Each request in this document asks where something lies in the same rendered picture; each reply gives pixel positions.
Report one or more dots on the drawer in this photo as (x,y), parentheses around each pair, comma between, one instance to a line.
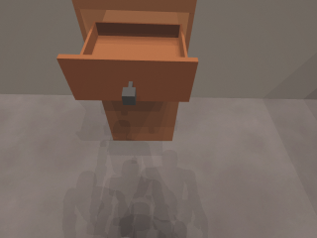
(152,55)

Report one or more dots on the cabinet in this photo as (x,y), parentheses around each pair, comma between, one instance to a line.
(147,120)

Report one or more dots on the handle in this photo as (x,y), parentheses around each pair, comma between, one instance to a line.
(129,94)

